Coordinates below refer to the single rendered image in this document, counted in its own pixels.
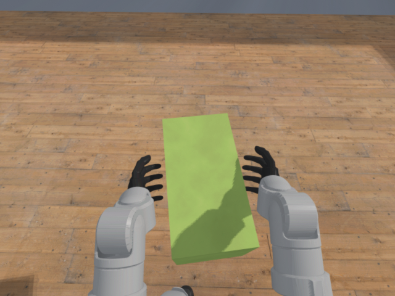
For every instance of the carton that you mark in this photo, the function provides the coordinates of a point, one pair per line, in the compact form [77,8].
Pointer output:
[209,212]

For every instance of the right robot hand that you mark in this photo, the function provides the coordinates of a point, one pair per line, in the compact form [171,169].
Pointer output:
[268,167]

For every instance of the left robot hand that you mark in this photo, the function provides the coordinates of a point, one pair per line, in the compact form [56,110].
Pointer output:
[138,179]

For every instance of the robot left forearm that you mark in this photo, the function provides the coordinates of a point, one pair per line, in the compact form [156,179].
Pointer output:
[120,245]

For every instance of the robot right forearm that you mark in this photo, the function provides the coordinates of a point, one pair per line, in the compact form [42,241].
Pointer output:
[295,237]

